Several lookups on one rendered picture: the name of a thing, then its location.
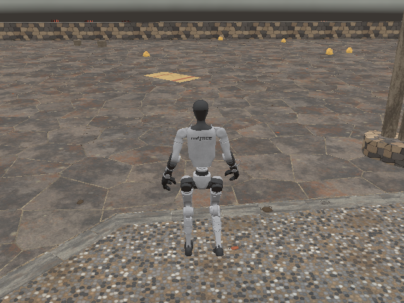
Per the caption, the robot right thigh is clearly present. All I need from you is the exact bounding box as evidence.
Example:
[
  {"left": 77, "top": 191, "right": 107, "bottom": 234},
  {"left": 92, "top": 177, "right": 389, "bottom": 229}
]
[{"left": 209, "top": 176, "right": 223, "bottom": 216}]

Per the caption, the left robot upper arm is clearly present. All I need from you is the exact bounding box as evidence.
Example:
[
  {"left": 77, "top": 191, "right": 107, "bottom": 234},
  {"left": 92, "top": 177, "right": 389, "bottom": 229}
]
[{"left": 171, "top": 128, "right": 188, "bottom": 163}]

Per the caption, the right robot forearm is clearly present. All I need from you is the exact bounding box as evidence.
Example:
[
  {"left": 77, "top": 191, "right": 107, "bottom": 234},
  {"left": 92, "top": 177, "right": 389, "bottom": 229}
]
[{"left": 226, "top": 151, "right": 238, "bottom": 172}]

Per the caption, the robot right hand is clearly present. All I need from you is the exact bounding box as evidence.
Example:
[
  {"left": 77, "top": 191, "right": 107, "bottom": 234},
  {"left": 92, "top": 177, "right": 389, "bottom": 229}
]
[{"left": 225, "top": 170, "right": 239, "bottom": 181}]

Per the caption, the left robot forearm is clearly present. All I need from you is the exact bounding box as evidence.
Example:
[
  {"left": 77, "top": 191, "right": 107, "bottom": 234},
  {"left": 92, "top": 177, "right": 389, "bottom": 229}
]
[{"left": 163, "top": 153, "right": 177, "bottom": 179}]

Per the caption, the robot left hand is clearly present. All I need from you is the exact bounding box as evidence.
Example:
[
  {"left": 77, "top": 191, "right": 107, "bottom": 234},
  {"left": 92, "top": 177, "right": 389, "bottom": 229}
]
[{"left": 162, "top": 176, "right": 176, "bottom": 191}]

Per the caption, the right robot upper arm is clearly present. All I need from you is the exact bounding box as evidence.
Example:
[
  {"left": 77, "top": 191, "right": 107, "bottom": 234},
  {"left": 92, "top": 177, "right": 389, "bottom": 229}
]
[{"left": 214, "top": 127, "right": 232, "bottom": 161}]

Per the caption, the right robot shin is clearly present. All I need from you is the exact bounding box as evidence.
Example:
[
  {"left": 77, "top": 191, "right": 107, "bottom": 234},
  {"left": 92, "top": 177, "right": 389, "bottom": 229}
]
[{"left": 211, "top": 205, "right": 222, "bottom": 248}]

